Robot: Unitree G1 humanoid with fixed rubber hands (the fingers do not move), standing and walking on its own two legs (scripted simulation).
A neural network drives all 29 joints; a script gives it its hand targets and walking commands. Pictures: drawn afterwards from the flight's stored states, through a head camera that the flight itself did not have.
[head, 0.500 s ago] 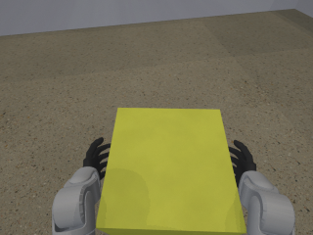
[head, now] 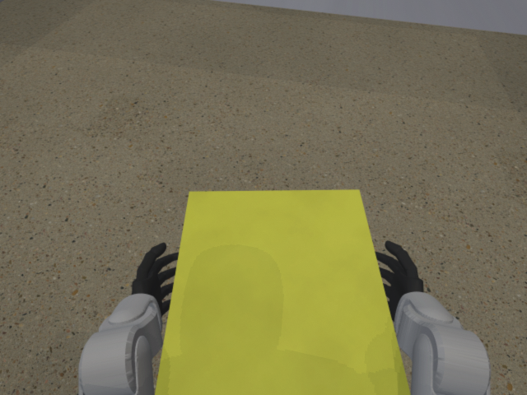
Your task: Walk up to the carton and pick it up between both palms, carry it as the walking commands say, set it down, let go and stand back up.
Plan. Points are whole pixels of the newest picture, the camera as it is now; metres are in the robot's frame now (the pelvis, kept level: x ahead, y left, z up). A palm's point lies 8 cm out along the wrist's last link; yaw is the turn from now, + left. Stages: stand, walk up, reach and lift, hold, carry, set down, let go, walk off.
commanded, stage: carry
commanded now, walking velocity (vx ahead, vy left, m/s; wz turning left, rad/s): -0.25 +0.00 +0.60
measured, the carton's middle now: (274, 308) +0.27 +0.01 -0.01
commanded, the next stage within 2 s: none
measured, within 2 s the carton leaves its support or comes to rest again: neither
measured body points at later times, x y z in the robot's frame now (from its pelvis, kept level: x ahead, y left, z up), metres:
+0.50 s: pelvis -0.16 +0.00 +0.00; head -0.14 -0.02 +0.45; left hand +0.06 +0.22 +0.09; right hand +0.14 -0.10 +0.08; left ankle -0.22 +0.13 -0.68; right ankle -0.11 -0.12 -0.73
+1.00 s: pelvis -0.32 -0.04 +0.00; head -0.30 -0.04 +0.45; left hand -0.19 +0.25 +0.07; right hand +0.00 -0.03 +0.07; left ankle -0.27 +0.12 -0.71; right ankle -0.29 -0.14 -0.73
